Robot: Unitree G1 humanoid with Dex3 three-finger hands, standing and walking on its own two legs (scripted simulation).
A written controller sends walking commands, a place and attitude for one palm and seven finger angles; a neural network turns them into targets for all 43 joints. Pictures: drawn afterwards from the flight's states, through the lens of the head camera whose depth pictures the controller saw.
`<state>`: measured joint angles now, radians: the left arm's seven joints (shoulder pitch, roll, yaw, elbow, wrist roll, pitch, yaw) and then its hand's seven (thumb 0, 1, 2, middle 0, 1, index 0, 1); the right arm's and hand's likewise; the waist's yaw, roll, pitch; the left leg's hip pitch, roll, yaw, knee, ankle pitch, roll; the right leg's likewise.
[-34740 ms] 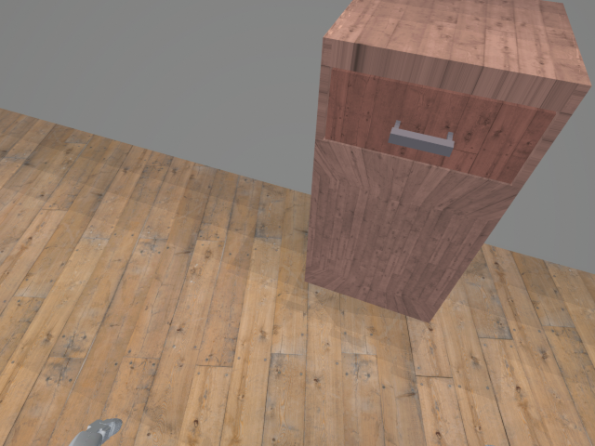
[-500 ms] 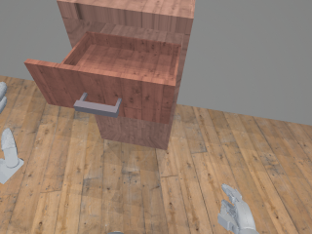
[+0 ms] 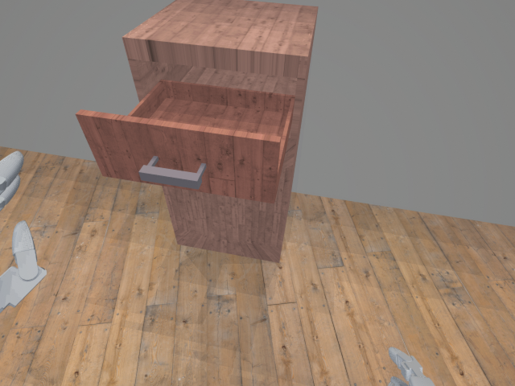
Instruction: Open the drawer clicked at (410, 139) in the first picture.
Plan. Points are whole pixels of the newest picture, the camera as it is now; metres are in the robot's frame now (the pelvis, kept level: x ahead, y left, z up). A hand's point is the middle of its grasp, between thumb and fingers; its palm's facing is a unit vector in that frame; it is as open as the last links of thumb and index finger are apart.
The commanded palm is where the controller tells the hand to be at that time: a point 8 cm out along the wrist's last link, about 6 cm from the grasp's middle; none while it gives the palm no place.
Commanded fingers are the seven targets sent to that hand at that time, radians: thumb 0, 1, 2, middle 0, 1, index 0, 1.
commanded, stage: stop stepping back and stand still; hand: left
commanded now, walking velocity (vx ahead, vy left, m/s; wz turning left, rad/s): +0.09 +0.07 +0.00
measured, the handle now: (174, 170) +0.54 +0.21 +0.02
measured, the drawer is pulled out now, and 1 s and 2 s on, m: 0.28 0.28 0.28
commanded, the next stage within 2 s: let the arm hang, fingers relaxed in 0.22 s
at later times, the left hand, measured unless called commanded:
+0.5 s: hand (116, 366) +0.18 +0.23 -0.08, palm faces +0.07 -0.94 -0.34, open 7.4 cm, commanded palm none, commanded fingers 0.00 0.90 0.90 -0.20 -0.30 -0.20 -0.30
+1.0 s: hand out of the picture -0.01 +0.22 -0.16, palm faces +0.02 -0.97 -0.22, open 7.3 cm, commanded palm none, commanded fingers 0.00 0.90 0.90 -0.20 -0.30 -0.20 -0.30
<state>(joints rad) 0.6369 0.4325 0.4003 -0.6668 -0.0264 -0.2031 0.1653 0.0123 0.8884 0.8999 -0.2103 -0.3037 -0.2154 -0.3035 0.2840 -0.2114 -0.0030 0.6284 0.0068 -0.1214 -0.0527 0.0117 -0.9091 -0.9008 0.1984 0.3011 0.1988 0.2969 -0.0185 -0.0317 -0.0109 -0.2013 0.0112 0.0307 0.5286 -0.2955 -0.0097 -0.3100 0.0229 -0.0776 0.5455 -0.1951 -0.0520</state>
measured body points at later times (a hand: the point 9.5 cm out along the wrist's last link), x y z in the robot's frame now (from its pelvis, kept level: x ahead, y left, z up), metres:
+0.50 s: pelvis +0.01 +0.02 -0.01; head +0.01 +0.00 +0.44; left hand +0.17 +0.28 -0.05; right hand +0.13 -0.23 -0.13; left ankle +0.01 +0.13 -0.73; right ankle +0.06 -0.06 -0.73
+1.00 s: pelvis +0.01 +0.03 +0.01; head +0.03 +0.03 +0.46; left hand -0.01 +0.27 -0.14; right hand +0.00 -0.18 -0.15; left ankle +0.01 +0.13 -0.73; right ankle +0.06 -0.06 -0.73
